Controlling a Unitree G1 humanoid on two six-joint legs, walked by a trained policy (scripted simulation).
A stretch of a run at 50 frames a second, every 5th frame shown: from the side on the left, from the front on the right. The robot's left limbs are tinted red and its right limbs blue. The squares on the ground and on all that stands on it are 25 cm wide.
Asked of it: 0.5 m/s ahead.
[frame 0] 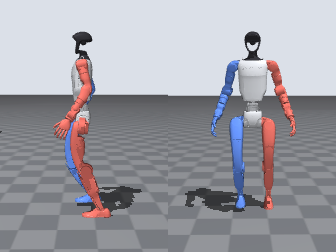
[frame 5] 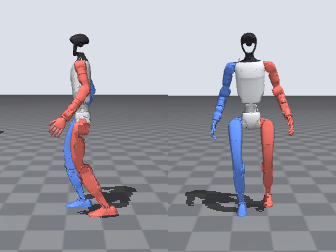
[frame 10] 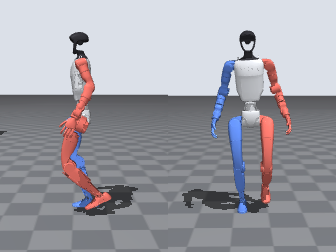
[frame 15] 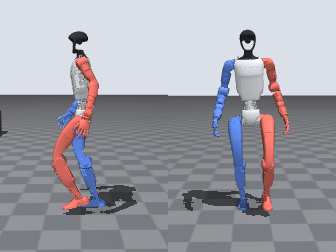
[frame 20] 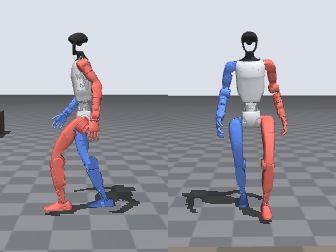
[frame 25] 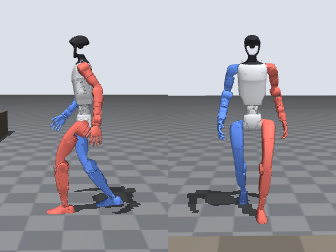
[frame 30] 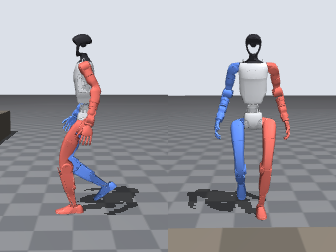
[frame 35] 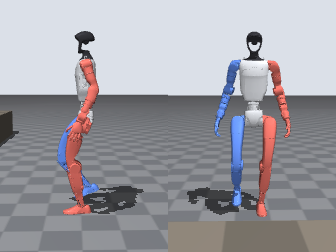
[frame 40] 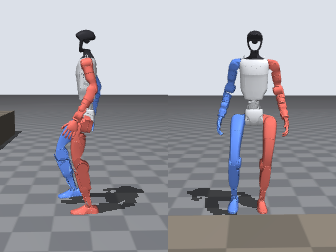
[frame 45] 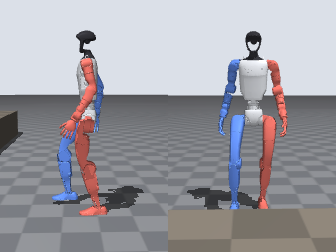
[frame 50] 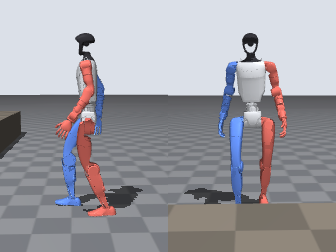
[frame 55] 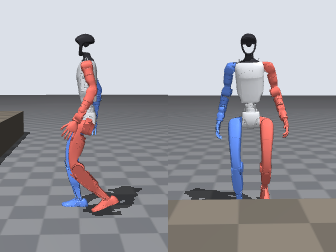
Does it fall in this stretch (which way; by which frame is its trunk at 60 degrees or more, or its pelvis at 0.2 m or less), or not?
no
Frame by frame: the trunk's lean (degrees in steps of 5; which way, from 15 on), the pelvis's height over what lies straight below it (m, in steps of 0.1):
0: 0, 0.8
5: 5, 0.8
10: 5, 0.8
15: 5, 0.8
20: 5, 0.8
25: 5, 0.7
30: 5, 0.8
35: 0, 0.8
40: 0, 0.8
45: 0, 0.8
50: 5, 0.8
55: 5, 0.8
